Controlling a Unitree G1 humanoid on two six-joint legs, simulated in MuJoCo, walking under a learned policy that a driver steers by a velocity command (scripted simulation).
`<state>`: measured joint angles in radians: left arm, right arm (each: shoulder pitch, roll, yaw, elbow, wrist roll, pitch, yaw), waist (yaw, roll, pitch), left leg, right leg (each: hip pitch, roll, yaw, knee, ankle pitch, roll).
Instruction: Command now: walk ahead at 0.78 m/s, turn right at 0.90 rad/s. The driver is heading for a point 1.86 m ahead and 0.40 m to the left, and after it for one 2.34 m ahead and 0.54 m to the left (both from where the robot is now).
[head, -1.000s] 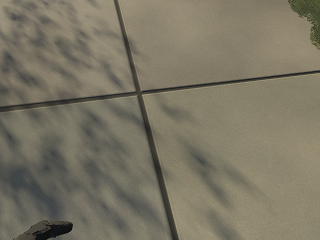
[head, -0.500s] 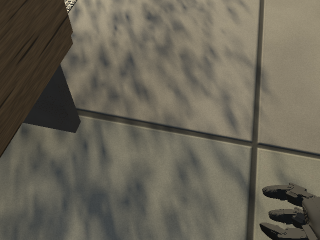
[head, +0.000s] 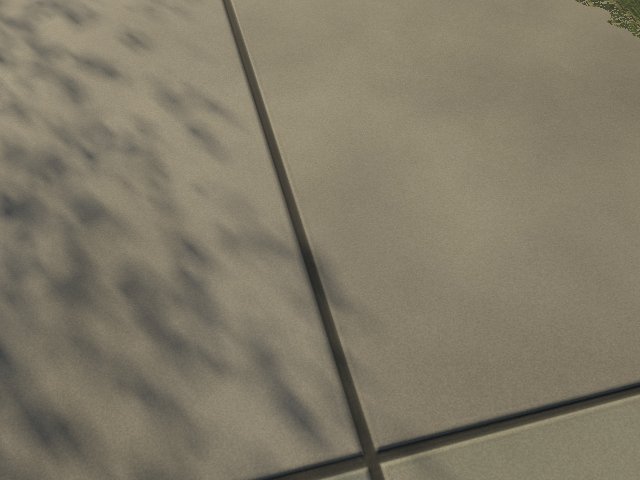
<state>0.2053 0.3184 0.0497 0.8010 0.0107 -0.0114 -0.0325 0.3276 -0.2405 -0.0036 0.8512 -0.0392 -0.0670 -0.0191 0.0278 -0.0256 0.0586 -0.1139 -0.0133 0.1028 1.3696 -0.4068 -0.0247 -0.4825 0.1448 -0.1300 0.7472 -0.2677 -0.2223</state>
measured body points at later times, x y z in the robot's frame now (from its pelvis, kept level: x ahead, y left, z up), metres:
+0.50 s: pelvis +0.34 +0.06 +0.03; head +0.38 +0.05 +0.48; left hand +0.49 +0.33 -0.07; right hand +0.48 -0.21 -0.08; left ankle +0.46 +0.11 -0.69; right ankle +0.32 -0.09 -0.60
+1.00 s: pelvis +0.47 +0.00 +0.05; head +0.50 -0.01 +0.49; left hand +0.50 +0.32 -0.03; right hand +0.74 -0.20 -0.05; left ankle +0.37 +0.12 -0.60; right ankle +0.55 -0.08 -0.69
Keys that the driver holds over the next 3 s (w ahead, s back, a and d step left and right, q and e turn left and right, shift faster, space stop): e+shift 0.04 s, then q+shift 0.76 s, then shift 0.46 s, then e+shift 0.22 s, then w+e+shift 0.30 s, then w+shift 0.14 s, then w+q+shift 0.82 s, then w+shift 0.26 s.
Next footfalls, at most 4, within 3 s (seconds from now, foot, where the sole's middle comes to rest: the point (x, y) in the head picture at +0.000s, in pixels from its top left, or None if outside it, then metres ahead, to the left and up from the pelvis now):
0.32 left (287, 466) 0.50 0.10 -0.73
0.82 right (366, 426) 0.59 -0.06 -0.73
1.26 left None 0.41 0.13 -0.73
1.72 right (392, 432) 0.57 -0.11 -0.73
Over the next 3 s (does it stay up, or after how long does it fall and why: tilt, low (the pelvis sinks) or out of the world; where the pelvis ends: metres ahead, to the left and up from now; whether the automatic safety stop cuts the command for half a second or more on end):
stays up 1.57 0.23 0.02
